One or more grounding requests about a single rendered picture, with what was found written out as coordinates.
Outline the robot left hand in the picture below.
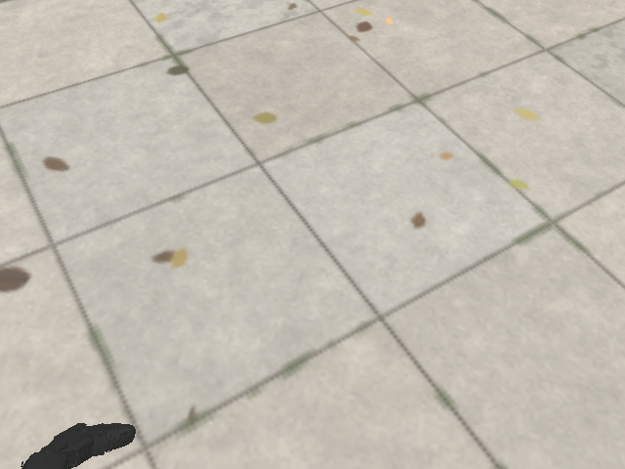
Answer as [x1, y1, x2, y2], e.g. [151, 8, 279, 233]
[21, 423, 136, 469]

